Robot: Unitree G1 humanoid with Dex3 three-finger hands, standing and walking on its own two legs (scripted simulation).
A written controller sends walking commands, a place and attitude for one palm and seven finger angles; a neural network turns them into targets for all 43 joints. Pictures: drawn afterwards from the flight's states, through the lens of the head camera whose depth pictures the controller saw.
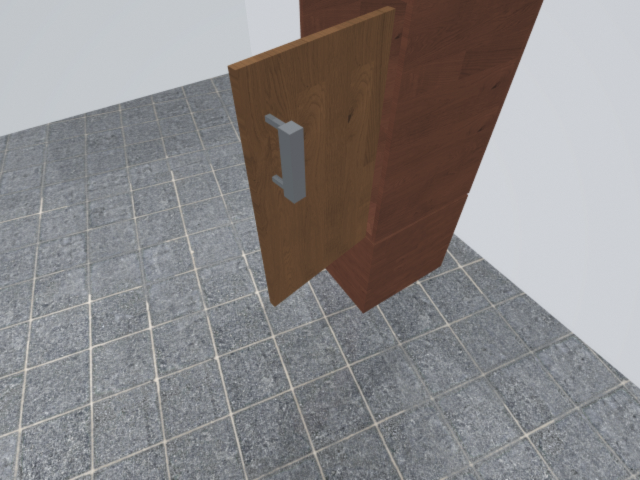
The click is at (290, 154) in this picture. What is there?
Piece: cupboard door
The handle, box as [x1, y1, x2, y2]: [265, 114, 305, 203]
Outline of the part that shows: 268,114 265,115 265,121 278,129 282,177 281,178 277,175 274,175 272,177 272,180 284,190 284,195 294,203 305,196 303,130 301,126 291,120 284,123 274,116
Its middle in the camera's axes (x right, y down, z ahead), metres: -0.06 -0.13 +0.63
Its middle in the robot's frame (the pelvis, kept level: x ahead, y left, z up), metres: +0.57 +0.09 +0.09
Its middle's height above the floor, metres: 0.87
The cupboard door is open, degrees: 100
